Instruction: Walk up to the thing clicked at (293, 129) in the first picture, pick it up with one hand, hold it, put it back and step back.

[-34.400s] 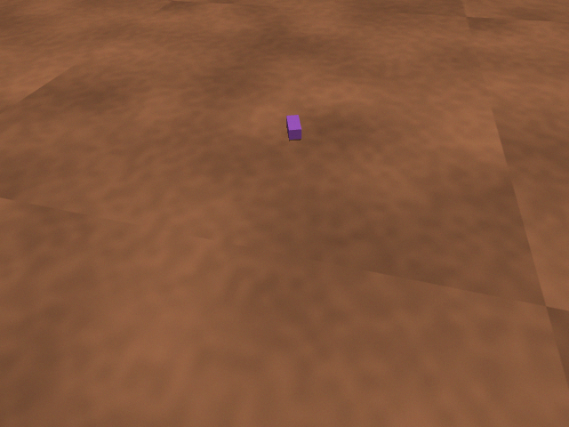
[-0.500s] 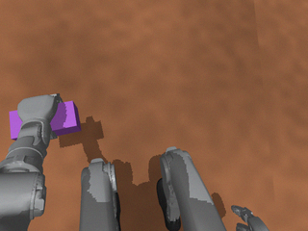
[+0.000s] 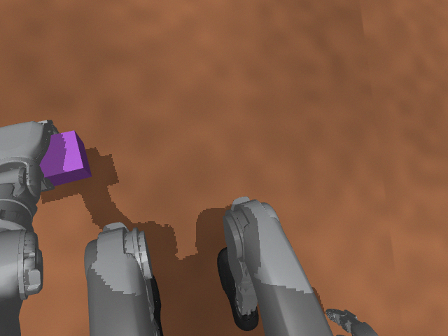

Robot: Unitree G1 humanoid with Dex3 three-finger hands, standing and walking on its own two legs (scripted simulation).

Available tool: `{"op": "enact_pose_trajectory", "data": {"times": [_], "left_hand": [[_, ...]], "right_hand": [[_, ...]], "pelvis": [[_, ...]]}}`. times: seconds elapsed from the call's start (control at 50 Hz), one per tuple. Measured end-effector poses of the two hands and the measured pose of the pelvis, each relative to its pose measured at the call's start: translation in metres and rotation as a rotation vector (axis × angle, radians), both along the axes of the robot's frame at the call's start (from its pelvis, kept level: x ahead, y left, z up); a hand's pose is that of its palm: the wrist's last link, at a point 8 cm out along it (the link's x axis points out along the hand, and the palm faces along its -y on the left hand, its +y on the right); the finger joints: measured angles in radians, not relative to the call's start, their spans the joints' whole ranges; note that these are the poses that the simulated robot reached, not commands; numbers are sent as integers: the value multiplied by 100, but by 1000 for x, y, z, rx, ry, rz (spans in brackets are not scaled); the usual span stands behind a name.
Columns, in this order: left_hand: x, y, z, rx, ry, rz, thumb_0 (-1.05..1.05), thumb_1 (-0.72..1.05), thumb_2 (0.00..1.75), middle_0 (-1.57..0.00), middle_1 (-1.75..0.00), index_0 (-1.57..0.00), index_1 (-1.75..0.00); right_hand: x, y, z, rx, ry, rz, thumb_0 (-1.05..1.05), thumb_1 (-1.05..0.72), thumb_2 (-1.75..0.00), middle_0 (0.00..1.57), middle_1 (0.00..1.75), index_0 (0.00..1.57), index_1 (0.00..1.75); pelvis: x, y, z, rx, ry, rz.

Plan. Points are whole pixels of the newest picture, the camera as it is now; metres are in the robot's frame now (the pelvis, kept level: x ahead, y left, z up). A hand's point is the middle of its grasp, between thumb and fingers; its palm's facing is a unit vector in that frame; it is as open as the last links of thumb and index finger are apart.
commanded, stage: crouch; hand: left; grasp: from above
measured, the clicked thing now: (37, 165) +0.46 +0.29 -0.21
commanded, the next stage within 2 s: lower in 0.18 s
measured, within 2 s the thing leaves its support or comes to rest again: rests again in 1.22 s
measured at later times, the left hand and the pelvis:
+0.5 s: hand (45, 163) +0.46 +0.28 -0.23, palm faces -0.47 -0.10 -0.88, open 10.6 cm; pelvis +0.00 +0.00 -0.04, yaw -2 degrees
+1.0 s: hand (58, 166) +0.47 +0.27 -0.28, palm faces -0.46 -0.11 -0.88, open 10.6 cm; pelvis +0.00 +0.00 -0.06, yaw -4 degrees
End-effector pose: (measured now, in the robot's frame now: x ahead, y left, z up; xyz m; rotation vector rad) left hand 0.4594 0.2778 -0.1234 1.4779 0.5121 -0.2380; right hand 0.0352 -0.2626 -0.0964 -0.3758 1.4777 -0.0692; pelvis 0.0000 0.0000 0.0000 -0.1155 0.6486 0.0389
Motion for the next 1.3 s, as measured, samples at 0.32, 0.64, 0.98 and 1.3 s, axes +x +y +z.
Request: {"op": "enact_pose_trajectory", "data": {"times": [0.32,0.64,0.98,1.3], "left_hand": [[9,1,-28,9,-5,15,-1,-13,59,-66,-63,-68,-59],[14,1,-67,-10,3,-3,-1,-13,59,-67,-63,-69,-58],[18,-2,-100,-11,6,17,-1,-13,59,-66,-63,-69,-58],[22,-6,-121,-30,-9,16,-1,-12,58,-66,-63,-68,-58]], "right_hand": [[-7,-4,-21,-3,11,27,0,-90,-90,20,30,20,29],[-5,-5,-33,-24,27,68,0,-90,-89,20,30,20,29],[-8,3,-41,4,40,108,0,-89,-89,20,30,20,29],[-17,6,-28,1,59,150,0,-89,-89,20,30,20,29]], "pelvis": [[-2,-3,-26,-7,-27,-14],[-1,-1,-49,-31,-51,-28],[1,0,-63,-49,-74,-43],[0,3,-66,-78,-99,-57]]}}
